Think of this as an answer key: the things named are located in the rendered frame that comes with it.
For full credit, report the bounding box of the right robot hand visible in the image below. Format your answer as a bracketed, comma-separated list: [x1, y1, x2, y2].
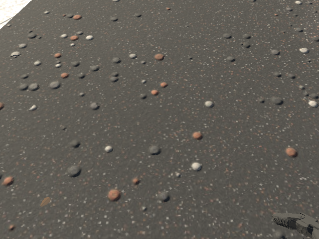
[272, 212, 319, 239]

